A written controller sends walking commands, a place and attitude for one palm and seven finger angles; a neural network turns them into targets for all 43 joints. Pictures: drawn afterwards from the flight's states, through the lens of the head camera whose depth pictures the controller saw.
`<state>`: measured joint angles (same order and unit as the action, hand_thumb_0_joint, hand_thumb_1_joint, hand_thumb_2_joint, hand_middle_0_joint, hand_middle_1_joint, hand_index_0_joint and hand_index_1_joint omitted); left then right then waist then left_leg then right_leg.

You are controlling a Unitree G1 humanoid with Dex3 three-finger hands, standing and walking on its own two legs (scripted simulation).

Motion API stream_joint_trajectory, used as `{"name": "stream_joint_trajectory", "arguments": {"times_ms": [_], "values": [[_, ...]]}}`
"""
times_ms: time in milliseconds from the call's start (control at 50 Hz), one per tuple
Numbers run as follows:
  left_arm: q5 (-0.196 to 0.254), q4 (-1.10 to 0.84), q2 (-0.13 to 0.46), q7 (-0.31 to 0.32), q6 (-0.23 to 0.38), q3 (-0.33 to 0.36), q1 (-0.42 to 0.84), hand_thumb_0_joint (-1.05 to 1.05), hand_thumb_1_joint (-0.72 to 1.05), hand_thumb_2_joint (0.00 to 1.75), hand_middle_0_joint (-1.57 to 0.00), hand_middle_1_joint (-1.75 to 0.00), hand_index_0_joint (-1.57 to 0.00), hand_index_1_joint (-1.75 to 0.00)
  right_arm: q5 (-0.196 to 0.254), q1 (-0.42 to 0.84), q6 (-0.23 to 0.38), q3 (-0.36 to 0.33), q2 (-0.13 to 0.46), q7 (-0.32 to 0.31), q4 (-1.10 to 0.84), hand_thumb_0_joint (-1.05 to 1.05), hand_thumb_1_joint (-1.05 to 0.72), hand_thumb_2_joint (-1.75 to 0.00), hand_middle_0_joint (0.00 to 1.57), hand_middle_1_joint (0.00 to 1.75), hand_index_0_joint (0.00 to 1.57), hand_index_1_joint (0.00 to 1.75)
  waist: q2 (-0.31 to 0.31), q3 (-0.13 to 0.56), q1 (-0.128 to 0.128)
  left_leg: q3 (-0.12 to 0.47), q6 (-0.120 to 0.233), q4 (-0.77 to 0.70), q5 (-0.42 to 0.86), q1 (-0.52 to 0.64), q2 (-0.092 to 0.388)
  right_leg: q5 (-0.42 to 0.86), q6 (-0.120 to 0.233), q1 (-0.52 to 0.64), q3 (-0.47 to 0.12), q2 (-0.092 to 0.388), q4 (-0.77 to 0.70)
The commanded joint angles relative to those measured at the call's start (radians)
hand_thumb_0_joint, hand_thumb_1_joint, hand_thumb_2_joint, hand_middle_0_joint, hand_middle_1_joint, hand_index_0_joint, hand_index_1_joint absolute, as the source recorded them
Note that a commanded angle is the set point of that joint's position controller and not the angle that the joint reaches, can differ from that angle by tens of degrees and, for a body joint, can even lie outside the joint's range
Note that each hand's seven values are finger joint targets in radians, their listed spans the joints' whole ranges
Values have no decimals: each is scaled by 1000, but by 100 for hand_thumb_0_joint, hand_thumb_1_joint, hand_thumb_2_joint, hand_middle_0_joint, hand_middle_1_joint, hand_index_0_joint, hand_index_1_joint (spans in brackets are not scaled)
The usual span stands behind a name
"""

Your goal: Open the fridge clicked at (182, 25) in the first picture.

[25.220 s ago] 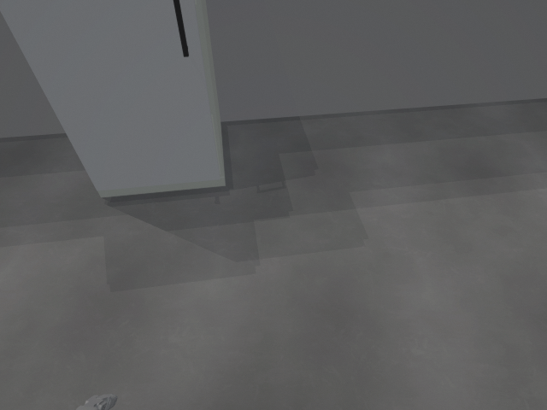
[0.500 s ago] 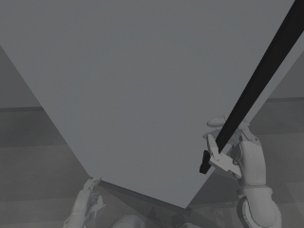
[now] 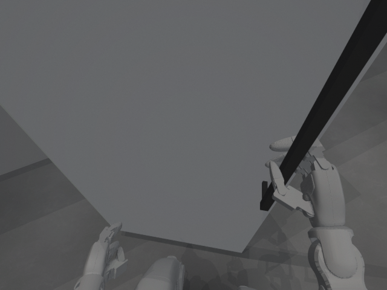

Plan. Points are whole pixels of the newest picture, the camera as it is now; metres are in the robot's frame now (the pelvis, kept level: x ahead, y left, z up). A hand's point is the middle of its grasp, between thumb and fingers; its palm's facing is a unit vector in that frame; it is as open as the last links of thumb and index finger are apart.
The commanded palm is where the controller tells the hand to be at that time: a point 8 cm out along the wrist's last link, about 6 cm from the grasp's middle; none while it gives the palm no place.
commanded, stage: walk backward, drawing the door open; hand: right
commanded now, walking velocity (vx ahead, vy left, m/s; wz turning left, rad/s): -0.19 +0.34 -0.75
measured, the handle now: (300, 132) +0.32 -0.12 +0.21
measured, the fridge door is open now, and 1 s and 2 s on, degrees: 37 75 69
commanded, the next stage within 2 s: stop walking and hold the door back in 0.72 s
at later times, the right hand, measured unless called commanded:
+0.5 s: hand out of the picture +0.09 -0.02 +0.14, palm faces +0.41 +0.88 -0.24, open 6.2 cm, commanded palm +0.04 -0.05 +0.15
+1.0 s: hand out of the picture -0.02 +0.09 +0.15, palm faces +0.78 +0.54 -0.32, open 6.1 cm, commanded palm -0.05 +0.04 +0.15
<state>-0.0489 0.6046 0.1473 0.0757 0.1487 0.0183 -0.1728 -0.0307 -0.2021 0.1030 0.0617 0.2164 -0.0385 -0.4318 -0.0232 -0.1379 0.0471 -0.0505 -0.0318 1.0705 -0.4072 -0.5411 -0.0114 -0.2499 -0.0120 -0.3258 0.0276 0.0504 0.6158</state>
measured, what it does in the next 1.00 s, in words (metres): steps to the left, turning right: left foot, then right foot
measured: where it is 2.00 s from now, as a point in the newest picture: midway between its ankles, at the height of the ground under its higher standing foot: outside the picture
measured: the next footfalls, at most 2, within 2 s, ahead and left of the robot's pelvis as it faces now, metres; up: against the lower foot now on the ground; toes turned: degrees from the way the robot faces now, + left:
left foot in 0.18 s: +0.03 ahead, +0.23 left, +0.00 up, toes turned -6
right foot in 0.50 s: -0.11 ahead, +0.09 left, +0.00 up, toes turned -29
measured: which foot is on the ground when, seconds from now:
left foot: up 0.00-0.16, down 0.18-0.50, up 0.52-0.78, down 0.80-1.00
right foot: down 0.00-0.18, up 0.20-0.48, down 0.50-0.78, up 0.80-1.00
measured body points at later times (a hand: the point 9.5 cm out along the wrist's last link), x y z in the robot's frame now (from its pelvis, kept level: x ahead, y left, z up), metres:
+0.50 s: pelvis -0.08 +0.20 +0.00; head -0.06 +0.19 +0.45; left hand +0.17 +0.36 -0.07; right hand +0.06 -0.06 +0.15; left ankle -0.01 +0.23 -0.72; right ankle -0.14 +0.11 -0.73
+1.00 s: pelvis -0.10 +0.40 +0.01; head -0.07 +0.42 +0.46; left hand +0.19 +0.47 -0.09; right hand -0.07 +0.06 +0.16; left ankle +0.00 +0.45 -0.72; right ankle -0.19 +0.32 -0.63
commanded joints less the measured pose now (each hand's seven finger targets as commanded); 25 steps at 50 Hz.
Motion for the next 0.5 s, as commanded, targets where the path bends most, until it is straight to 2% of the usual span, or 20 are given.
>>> {"name": "stream_joint_trajectory", "arguments": {"times_ms": [0, 40, 60, 100, 120, 140, 160, 180, 200, 220, 240, 280, 300, 340, 360, 400, 420, 440, 460, 480], "values": [[17, -113, 167, -16, 50, 52, 76, 0, 90, 90, -20, -30, -20, -30, -7, 137, 96, -61, 3, -14, -302, 0, -90, -90, 45, 140, 45, 140, 242, 258, -39, 118, -18, -12, 102, 71, 45, 130, 119, 97, -292, 288, -312], [33, -129, 158, -16, 44, 49, 85, 0, 90, 90, -20, -30, -20, -30, 16, 133, 71, -92, 17, -27, -285, 0, -90, -90, 45, 140, 45, 140, 299, 275, -47, 24, -14, -217, 69, 301, -9, -156, 69, -54, -197, 211, -389], [37, -138, 163, -12, 39, 43, 83, 0, 90, 90, -20, -30, -20, -30, 24, 119, 59, -106, 32, -34, -268, 0, -90, -90, 45, 140, 45, 140, 306, 257, -40, -20, -16, -285, 43, 385, -39, -239, 64, -126, -195, 195, -418], [43, -146, 146, -9, 38, 45, 111, 0, 90, 90, -20, -30, -20, -30, 22, 112, 66, -135, 43, -44, -268, 0, -90, -90, 45, 140, 45, 140, 329, 269, -54, -66, -14, -473, 10, 511, -65, -288, 64, -180, -199, 168, -351], [46, -138, 130, -8, 38, 44, 107, 0, 90, 90, -20, -30, -20, -30, 23, 107, 68, -157, 63, -47, -270, 0, -90, -90, 45, 140, 45, 140, 242, 284, -54, -55, 3, -604, 38, 530, -33, -308, 41, -185, -154, 104, -239], [51, -128, 88, -7, 39, 38, 89, 0, 90, 90, -20, -30, -20, -30, 21, 117, 68, -168, 90, -46, -303, 0, -90, -90, 45, 140, 45, 140, 18, 290, -51, 13, 40, -790, 43, 419, 60, -279, -9, -107, -43, -10, 9], [48, -121, 63, -4, 43, 35, 103, 0, 90, 90, -20, -30, -20, -30, 18, 135, 70, -245, 182, -56, -350, 0, -90, -90, 45, 140, 45, 140, -178, 263, -62, 199, 138, -854, 3, 276, 249, -322, -48, -149, 22, -76, 368], [28, -119, 59, 4, 41, 25, 121, 0, 90, 90, -20, -30, -20, -30, 7, 127, 69, -272, 198, -64, -338, 0, -90, -90, 45, 140, 45, 140, -249, 264, -81, 363, 245, -846, 52, 246, 396, -391, -39, -287, 1, -94, 683], [35, -107, 86, 12, 48, 50, 97, 0, 90, 90, -20, -30, -20, -30, 14, 77, 59, -259, 175, -46, -255, 0, -90, -90, 45, 140, 45, 140, -264, 254, -57, 385, 256, -821, 69, 203, 404, -363, -31, -276, -57, -59, 826], [26, -113, 77, 18, 49, 43, 109, 0, 90, 90, -20, -30, -20, -30, 20, 86, 74, -242, 159, -30, -278, 0, -90, -90, 45, 140, 45, 140, -204, 213, -56, 267, 252, -774, 191, 250, 353, -319, -43, -301, -29, -41, 852], [21, -114, 67, 23, 45, 26, 121, 0, 90, 90, -20, -30, -20, -30, 21, 90, 97, -243, 144, -26, -291, 0, -90, -90, 45, 140, 45, 140, -141, 212, -59, 123, 247, -724, 356, 337, 315, -300, -51, -297, 14, -25, 780], [25, -133, 66, 32, 41, 19, 119, 0, 90, 90, -20, -30, -20, -30, 35, 32, 113, -249, 134, -33, -282, 0, -90, -90, 45, 140, 45, 140, -132, 230, -62, 33, 235, -681, 512, 397, 303, -328, -42, -203, 53, -14, 580], [20, -142, 65, 38, 39, 13, 108, 0, 90, 90, -20, -30, -20, -30, 39, 18, 109, -255, 137, -37, -288, 0, -90, -90, 45, 140, 45, 140, -158, 250, -66, 29, 233, -675, 554, 414, 304, -348, -34, -162, 66, -20, 492], [10, -162, 68, 44, 41, 11, 85, 0, 90, 90, -20, -30, -20, -30, 42, 14, 100, -255, 136, -38, -318, 0, -90, -90, 45, 140, 45, 140, -202, 284, -75, 50, 236, -705, 504, 402, 315, -367, -18, -90, 95, -31, 364], [12, -158, 75, 47, 42, 9, 74, 0, 90, 90, -20, -30, -20, -30, 46, 6, 94, -240, 127, -43, -299, 0, -90, -90, 45, 140, 45, 140, -172, 276, -70, 41, 235, -698, 533, 431, 325, -365, -13, -88, 93, -19, 260], [6, -168, 78, 42, 51, 4, 24, 0, 90, 90, -20, -30, -20, -30, 38, 8, 95, -230, 120, -43, -341, 0, -90, -90, 45, 140, 45, 140, -124, 323, -57, 34, 215, -655, 519, 426, 292, -260, -5, -14, 123, -21, 30], [7, -166, 81, 39, 54, 4, -4, 0, 90, 90, -20, -30, -20, -30, 41, 15, 98, -223, 118, -43, -350, 0, -90, -90, 45, 140, 45, 140, -57, 339, -36, -2, 184, -577, 497, 392, 257, -155, -4, 64, 128, -25, -110], [9, -170, 99, 37, 54, 14, -45, 0, 90, 90, -20, -30, -20, -30, 43, 47, 102, -204, 115, -43, -361, 0, -90, -90, 45, 140, 45, 140, 49, 364, 4, -30, 130, -392, 451, 263, 215, -4, 10, 241, 66, 9, -246], [9, -193, 143, 39, 53, 35, -28, 0, 90, 90, -20, -30, -20, -30, 40, 56, 116, -190, 112, -43, -356, 0, -90, -90, 45, 140, 45, 140, 261, 321, 2, -91, 33, -177, 199, -6, 122, 283, 86, 423, -244, 236, -322], [-3, -190, 168, 29, 56, 35, -1, 0, 90, 90, -20, -30, -20, -30, 30, 55, 142, -201, 129, -39, -358, 0, -90, -90, 45, 140, 45, 140, 365, 312, -32, 0, -59, 49, -200, -211, 51, 755, 254, 492, -630, 527, -343]]}}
